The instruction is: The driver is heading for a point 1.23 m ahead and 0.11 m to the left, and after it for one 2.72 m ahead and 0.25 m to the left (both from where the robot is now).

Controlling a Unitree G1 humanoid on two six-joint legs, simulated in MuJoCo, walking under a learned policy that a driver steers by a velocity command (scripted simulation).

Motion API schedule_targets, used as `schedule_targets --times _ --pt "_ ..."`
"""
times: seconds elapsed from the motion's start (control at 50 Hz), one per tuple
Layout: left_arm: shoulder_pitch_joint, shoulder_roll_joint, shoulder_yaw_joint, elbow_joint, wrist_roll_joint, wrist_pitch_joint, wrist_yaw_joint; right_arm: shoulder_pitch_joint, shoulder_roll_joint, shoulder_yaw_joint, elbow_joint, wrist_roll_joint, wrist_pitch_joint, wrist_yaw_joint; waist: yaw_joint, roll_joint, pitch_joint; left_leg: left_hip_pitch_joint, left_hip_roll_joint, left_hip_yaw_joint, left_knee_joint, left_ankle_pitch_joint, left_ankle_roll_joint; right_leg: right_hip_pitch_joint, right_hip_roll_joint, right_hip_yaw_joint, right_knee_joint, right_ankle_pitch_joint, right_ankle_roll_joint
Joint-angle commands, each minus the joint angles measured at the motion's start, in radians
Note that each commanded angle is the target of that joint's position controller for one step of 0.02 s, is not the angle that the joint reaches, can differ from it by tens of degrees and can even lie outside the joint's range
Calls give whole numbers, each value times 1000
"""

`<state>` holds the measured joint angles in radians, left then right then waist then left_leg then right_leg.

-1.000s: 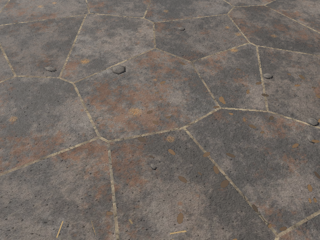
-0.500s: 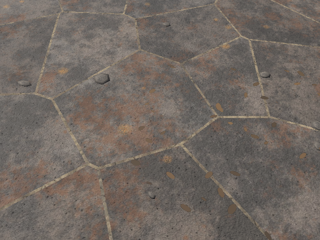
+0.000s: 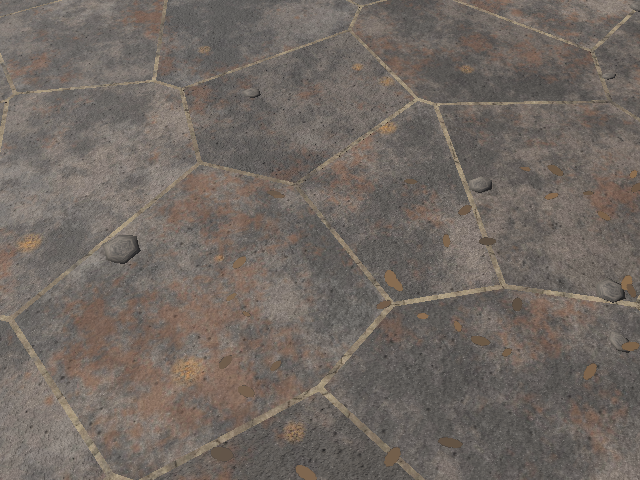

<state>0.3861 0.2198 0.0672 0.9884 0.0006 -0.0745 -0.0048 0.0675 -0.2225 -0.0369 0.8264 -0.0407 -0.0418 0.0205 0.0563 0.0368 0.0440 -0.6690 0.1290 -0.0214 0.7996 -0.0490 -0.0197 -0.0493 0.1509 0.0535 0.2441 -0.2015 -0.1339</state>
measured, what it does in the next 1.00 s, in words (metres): walks ahead: left foot, then right foot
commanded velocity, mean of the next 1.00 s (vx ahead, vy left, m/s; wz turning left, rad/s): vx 0.50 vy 0.00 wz -0.05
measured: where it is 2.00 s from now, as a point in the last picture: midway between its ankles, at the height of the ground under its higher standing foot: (333, 242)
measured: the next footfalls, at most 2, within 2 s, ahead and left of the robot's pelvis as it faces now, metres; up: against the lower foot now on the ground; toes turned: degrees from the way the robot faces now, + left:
left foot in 0.20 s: +0.30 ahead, +0.13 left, +0.00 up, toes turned +0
right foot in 0.74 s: +0.59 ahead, -0.07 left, +0.00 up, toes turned -6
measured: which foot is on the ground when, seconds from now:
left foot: up 0.00-0.18, down 0.20-0.76, up 0.78-1.00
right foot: down 0.00-0.20, up 0.22-0.72, down 0.74-1.00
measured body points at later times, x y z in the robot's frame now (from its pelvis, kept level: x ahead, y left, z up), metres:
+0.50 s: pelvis +0.29 +0.06 +0.00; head +0.31 +0.07 +0.45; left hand +0.41 +0.30 -0.13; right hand +0.26 -0.19 -0.13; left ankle +0.26 +0.13 -0.74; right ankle +0.37 -0.09 -0.68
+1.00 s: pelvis +0.56 -0.01 +0.00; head +0.57 -0.02 +0.45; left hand +0.57 +0.25 -0.13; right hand +0.63 -0.26 -0.14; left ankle +0.61 +0.15 -0.67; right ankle +0.55 -0.06 -0.74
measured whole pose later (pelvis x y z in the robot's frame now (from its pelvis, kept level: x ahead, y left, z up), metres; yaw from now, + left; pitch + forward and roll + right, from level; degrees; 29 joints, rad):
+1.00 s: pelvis +0.56 -0.01 +0.00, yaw -1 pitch +0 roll +0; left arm 0.35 0.21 0.05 0.99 0.01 -0.10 0.00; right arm 0.24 -0.24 -0.06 0.92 -0.03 -0.03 0.03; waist 0.01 0.04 0.03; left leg -0.57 0.08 -0.03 1.04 -0.21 0.05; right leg -0.10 0.08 -0.11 0.27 -0.17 -0.10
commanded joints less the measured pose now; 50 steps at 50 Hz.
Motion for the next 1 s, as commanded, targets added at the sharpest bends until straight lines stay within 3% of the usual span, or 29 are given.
schedule_targets --times 0.02,0.08,0.12,0.16,0.18,0.2,0.22,0.24,0.26,0.28,0.3,0.34,0.4,0.52,0.58,0.64,0.68,0.7,0.72,0.74,0.76,0.78,0.8,0.82,0.84,0.86,0.9,0.96,1.0 --pt "105 120 17 -20 3 -10 7 -100 -55 -4 -81 8 -7 7 31 -92 11 -3 -44 59 -91 85 11 39 -261 148 -54 448 -53" --pt "134 127 12 -14 16 -9 17 -180 -59 1 -117 12 -15 10 54 -100 30 -12 -72 73 -173 52 34 129 -290 158 -28 498 -65" --pt "121 143 13 -14 23 -11 25 -171 -73 -2 -128 15 -23 11 31 -111 33 36 -89 70 -228 -3 62 165 -318 161 6 579 -62" --pt "76 166 15 -20 24 -16 28 -41 -101 -15 -94 18 -31 0 -38 -126 -14 231 -142 83 -280 -82 98 149 -316 135 115 815 -32" --pt "64 172 16 -19 26 -18 24 91 -123 -28 -51 19 -37 -11 -96 -111 -81 381 -172 95 -324 -85 120 141 -292 112 258 889 -18" --pt "52 162 11 -26 19 -21 19 251 -153 -41 -8 6 -47 -23 -170 -82 -171 614 -111 41 -350 -53 153 25 -255 81 454 760 -4" --pt "92 91 -7 -62 -5 -25 14 398 -242 -61 5 -23 -50 -36 -190 57 -319 888 149 -282 -354 -155 225 -213 -166 26 772 372 25" --pt "205 71 -4 -42 -25 -19 12 397 -279 -76 28 -17 -37 -21 -132 230 -375 1000 316 -680 -477 -127 344 -464 -18 0 1026 -333 46" --pt "119 141 8 -43 11 -10 16 303 -190 -59 16 15 -28 -12 -105 55 -222 865 255 -620 -515 -260 308 -543 -98 58 1071 -250 30" --pt "29 126 6 -66 17 -13 9 213 -128 -43 2 24 -31 -7 -89 -4 -95 713 213 -461 -546 -236 283 -548 -137 50 1024 -160 33" --pt "-8 103 1 -78 18 -12 3 178 -98 -33 4 17 -36 -5 -69 -20 -46 629 162 -360 -577 -155 253 -527 -170 39 972 -114 36" --pt "1 81 -2 -76 37 9 -12 199 -72 -21 36 21 -47 -11 -34 27 -25 542 98 -231 -613 -20 221 -469 -202 15 906 -89 56" --pt "-33 60 -7 -89 42 26 -26 271 -94 -26 76 32 -67 -10 -24 33 -20 537 79 -157 -645 100 231 -505 -219 -25 855 -51 82" --pt "-301 42 -25 -180 33 27 -36 367 -98 -22 117 35 -65 -10 -74 30 37 568 26 -49 -684 207 211 -592 -241 -99 561 152 120" --pt "-393 35 -35 -208 26 24 -34 416 -110 -23 136 33 -65 -15 -102 37 40 621 36 -32 -671 260 203 -554 -216 -124 423 204 110" --pt "-439 53 -32 -231 25 19 -29 441 -119 -24 153 25 -59 -24 -105 41 49 713 79 -41 -633 325 203 -542 -201 -121 352 162 82" --pt "-411 67 -26 -228 26 12 -24 423 -130 -27 157 20 -54 -30 -78 42 36 757 96 -32 -564 465 190 -478 -177 -125 308 90 52" --pt "-349 79 -19 -209 28 7 -18 409 -139 -29 158 18 -52 -33 -48 48 2 765 93 -21 -485 591 177 -390 -148 -134 285 53 35" --pt "-223 93 -8 -167 32 -1 -10 396 -143 -30 158 20 -46 -33 7 32 -63 753 68 3 -337 662 162 -239 -116 -150 226 65 13" --pt "-58 132 8 -114 47 -11 1 393 -129 -24 150 25 -44 -32 67 1 -161 633 27 34 -134 540 144 -1 -163 -101 211 81 -21" --pt "91 229 32 -99 73 -17 13 426 -61 -5 107 48 -45 -26 89 -148 -305 366 -59 90 206 120 112 280 -440 236 191 -6 -96" --pt "88 262 45 -88 44 0 4 505 -54 -13 117 61 -44 -23 46 -296 -388 129 -213 47 473 -480 96 383 -592 635 52 -19 -204" --pt "-21 204 34 -105 16 9 -2 424 -123 -30 113 34 -36 -28 13 -135 -234 43 -135 -33 517 -412 109 259 -538 518 36 -80 -172" --pt "-103 139 16 -118 12 4 -6 344 -104 -27 93 29 -42 -20 -5 -89 -112 36 -100 -34 477 -331 110 112 -495 384 3 -52 -148" --pt "-140 98 4 -114 17 -2 -7 322 -81 -24 92 30 -41 -16 -37 -69 -48 74 -64 -28 408 -280 108 3 -442 286 -39 13 -109" --pt "-142 80 -2 -100 14 -10 -3 317 -75 -25 91 13 -29 -11 -63 -86 -21 117 -43 -27 356 -260 99 -66 -402 217 -61 71 -82" --pt "-110 75 -5 -75 13 -26 0 342 -50 -21 104 1 -6 1 -86 -94 -27 172 -40 -9 320 -232 80 -110 -368 146 -87 163 -70" --pt "-57 106 3 -50 12 -43 2 274 -50 -25 88 9 12 12 -86 -86 1 87 -33 -12 275 -153 65 -94 -363 55 -135 187 -63" --pt "-19 101 0 -37 14 -43 4 193 -54 -26 64 14 16 13 -67 -84 30 12 -34 -25 221 -80 59 -69 -356 7 -153 199 -44"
